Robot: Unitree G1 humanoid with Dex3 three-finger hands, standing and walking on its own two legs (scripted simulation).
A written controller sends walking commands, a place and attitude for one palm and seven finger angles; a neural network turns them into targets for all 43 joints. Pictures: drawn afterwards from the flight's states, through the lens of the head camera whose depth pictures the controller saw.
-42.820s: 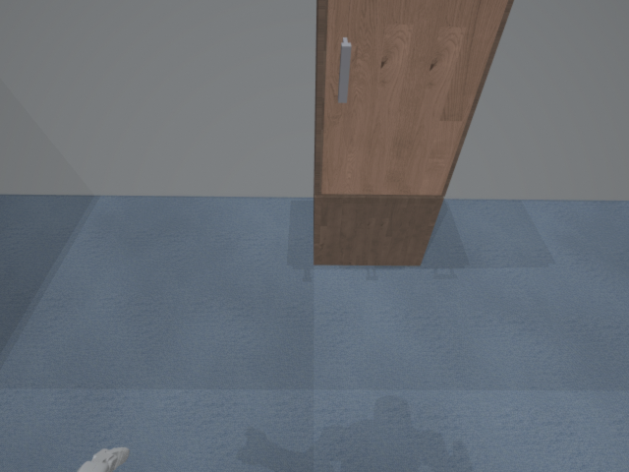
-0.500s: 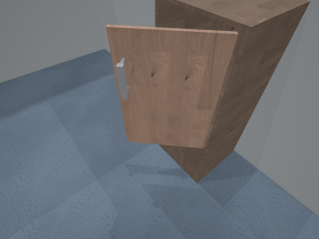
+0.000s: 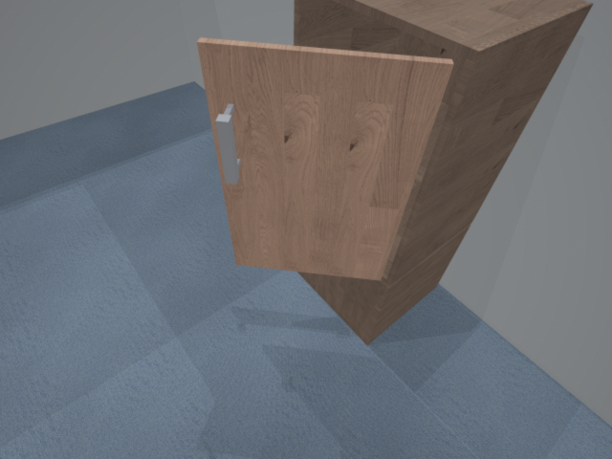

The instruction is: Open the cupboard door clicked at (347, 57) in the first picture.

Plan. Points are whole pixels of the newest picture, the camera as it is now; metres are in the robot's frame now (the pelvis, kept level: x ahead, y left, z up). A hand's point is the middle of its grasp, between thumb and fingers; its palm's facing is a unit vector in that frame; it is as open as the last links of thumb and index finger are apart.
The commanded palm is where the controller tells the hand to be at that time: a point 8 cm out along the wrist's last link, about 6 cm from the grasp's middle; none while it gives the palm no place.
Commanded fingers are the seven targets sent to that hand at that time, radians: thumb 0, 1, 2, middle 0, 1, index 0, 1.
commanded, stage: come to a stop and stand still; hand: left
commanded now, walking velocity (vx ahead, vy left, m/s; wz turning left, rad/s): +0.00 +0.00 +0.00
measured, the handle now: (231, 144) +0.62 +0.18 +0.06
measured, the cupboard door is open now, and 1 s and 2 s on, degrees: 45 45 45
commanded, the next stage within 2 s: look again from close up in 0.20 s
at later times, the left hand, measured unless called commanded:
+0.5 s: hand out of the picture +0.02 +0.18 -0.18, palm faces +0.01 -0.98 -0.20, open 7.4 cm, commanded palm none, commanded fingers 0.00 0.90 0.90 -0.20 -0.30 -0.20 -0.30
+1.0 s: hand out of the picture +0.02 +0.17 -0.18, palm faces +0.02 -0.98 -0.20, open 7.4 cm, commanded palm none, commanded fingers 0.00 0.90 0.90 -0.20 -0.30 -0.20 -0.30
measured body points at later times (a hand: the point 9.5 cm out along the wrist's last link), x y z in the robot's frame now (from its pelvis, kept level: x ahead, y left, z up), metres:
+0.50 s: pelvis +0.01 +0.00 +0.00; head +0.02 +0.00 +0.45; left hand +0.02 +0.23 -0.16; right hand +0.04 -0.24 -0.15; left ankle +0.04 +0.11 -0.74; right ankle -0.02 -0.11 -0.74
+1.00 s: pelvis +0.02 -0.01 +0.00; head +0.03 +0.00 +0.45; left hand +0.02 +0.22 -0.16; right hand +0.04 -0.24 -0.15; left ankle +0.04 +0.11 -0.74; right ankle -0.02 -0.11 -0.74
